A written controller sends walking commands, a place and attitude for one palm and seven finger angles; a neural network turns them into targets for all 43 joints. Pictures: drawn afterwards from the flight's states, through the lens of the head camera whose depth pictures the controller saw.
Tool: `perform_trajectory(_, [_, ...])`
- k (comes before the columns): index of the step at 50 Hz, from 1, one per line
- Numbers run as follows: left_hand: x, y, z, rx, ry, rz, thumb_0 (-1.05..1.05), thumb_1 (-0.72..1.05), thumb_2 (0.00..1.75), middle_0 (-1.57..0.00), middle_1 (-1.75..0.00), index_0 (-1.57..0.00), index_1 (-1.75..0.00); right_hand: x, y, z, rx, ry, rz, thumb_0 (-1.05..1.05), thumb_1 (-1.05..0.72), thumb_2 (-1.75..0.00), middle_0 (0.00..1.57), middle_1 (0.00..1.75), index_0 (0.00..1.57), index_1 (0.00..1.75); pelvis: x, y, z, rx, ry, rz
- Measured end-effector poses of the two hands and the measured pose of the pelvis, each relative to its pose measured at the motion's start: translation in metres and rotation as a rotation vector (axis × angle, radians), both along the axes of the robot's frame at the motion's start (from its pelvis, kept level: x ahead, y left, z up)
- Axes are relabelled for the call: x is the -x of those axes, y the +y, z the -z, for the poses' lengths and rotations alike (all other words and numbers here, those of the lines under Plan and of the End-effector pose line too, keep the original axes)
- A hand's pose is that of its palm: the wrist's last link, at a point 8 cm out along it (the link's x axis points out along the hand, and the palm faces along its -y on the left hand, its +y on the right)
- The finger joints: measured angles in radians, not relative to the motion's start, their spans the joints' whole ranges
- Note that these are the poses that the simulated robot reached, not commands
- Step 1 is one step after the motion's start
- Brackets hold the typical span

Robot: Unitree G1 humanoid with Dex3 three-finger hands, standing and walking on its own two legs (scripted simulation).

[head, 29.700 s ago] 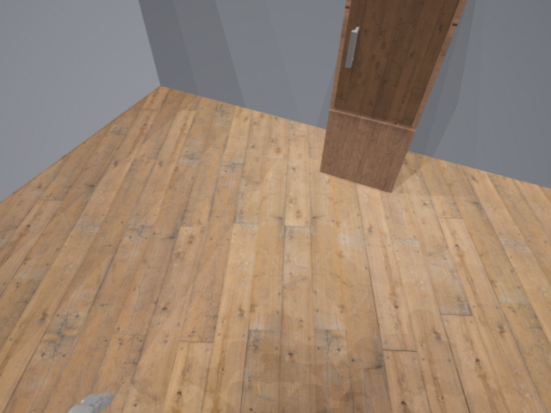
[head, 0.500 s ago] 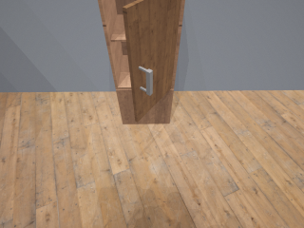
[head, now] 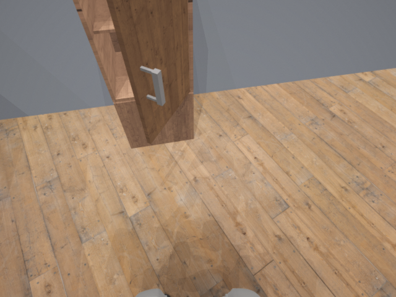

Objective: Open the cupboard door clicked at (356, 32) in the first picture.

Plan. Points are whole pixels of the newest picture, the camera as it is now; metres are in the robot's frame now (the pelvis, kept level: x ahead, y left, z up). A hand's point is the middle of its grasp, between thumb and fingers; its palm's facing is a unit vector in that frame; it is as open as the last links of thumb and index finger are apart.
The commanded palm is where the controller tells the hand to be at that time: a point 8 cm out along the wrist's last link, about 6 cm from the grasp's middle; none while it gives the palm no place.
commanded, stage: walk to a spot facing it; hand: left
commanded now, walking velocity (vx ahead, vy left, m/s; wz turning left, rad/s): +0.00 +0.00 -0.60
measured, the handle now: (153, 86) +0.70 +0.19 -0.06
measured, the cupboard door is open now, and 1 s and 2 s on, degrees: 52 52 52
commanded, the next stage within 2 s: none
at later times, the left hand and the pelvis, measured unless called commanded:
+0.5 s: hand out of the picture +0.11 +0.16 -0.18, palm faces -0.24 -0.95 -0.21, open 7.4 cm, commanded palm none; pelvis +0.00 -0.02 +0.00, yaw -18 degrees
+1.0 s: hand (206, 230) +0.28 +0.00 -0.16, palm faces -0.62 -0.75 -0.24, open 7.4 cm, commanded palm none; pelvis +0.04 -0.08 -0.01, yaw -36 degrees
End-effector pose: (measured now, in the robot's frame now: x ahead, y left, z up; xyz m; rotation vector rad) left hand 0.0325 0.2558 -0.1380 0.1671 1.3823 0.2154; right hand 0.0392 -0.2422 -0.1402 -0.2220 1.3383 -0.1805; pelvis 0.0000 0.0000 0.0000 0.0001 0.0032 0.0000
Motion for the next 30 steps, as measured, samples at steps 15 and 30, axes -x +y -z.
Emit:
perform_trajectory(15, [-0.062, -0.041, -0.02, -0.063, -0.102, 0.237, 0.0, 0.91, 0.89, -0.2, -0.3, -0.2, -0.3, 0.004, -0.059, 0.002, -0.024, -0.107, 0.171, 0.01, -0.91, -0.89, 0.2, 0.3, 0.2, 0.3, 0.011, -0.035, -0.001, -0.029, 0.011, 0.188])
perform_trajectory(30, [-0.113, -0.046, 0.014, 0.075, -0.081, 0.379, 0.0, 0.91, 0.89, -0.2, -0.3, -0.2, -0.3, 0.018, -0.038, -0.035, 0.106, -0.186, 0.264, 0.01, -0.91, -0.89, 0.2, 0.3, 0.2, 0.3, -0.003, -0.008, -0.001, 0.023, 0.028, 0.358])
